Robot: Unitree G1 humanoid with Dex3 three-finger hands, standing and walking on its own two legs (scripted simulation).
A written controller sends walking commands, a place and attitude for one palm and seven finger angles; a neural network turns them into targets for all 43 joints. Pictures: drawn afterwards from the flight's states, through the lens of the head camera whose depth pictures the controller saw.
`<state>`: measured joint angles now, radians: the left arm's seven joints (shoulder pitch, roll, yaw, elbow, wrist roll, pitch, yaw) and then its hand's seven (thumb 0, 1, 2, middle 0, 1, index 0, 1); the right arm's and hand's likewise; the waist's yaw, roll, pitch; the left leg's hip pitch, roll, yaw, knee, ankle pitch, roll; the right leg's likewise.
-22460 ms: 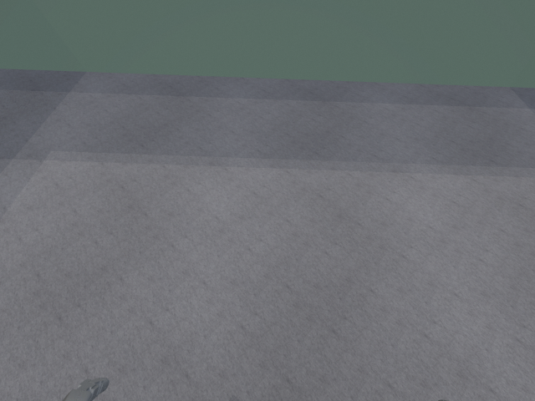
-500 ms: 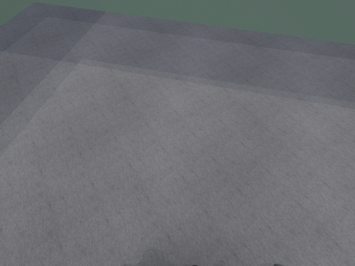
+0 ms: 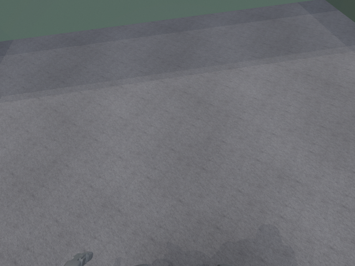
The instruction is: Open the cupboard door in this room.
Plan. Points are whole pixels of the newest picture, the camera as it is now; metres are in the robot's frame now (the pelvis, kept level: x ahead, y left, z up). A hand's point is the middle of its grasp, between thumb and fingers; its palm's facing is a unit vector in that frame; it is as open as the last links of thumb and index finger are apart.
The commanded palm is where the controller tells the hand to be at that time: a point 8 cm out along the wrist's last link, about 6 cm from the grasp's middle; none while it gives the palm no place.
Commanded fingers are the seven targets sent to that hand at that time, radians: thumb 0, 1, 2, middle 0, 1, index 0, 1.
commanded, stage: turn or walk to find it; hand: left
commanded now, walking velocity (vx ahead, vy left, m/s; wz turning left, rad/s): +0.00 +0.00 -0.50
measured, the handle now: out of the picture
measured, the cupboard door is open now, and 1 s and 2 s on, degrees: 0 0 0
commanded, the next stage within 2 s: none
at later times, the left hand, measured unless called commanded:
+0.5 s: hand out of the picture +0.12 +0.21 -0.17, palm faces -0.15 -0.96 -0.21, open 7.4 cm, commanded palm none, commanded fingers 0.00 0.90 0.90 -0.20 -0.30 -0.20 -0.30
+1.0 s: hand (149, 236) +0.21 +0.10 -0.14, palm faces -0.49 -0.82 -0.28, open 7.4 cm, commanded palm none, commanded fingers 0.00 0.90 0.90 -0.20 -0.30 -0.20 -0.30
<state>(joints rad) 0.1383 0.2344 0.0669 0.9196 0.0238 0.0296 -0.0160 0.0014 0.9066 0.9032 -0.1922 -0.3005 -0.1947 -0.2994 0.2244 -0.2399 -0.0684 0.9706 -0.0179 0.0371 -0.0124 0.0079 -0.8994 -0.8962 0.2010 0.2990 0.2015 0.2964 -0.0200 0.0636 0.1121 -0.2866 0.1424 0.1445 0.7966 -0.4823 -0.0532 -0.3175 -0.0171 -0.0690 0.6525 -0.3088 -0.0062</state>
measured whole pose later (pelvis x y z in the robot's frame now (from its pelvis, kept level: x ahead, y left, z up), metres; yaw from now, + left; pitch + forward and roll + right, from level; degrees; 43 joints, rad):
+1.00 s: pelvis +0.00 -0.02 +0.00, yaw -29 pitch +0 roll +1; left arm 0.10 0.20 0.06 0.92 0.02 0.02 -0.01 0.00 0.91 0.90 -0.19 -0.30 -0.20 -0.30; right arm 0.27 -0.24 -0.07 0.99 -0.02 0.04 -0.01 0.01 -0.90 -0.90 0.20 0.30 0.20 0.30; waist -0.04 0.05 0.11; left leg -0.29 0.16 0.19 0.87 -0.52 -0.05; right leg -0.33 -0.01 -0.10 0.68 -0.34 -0.05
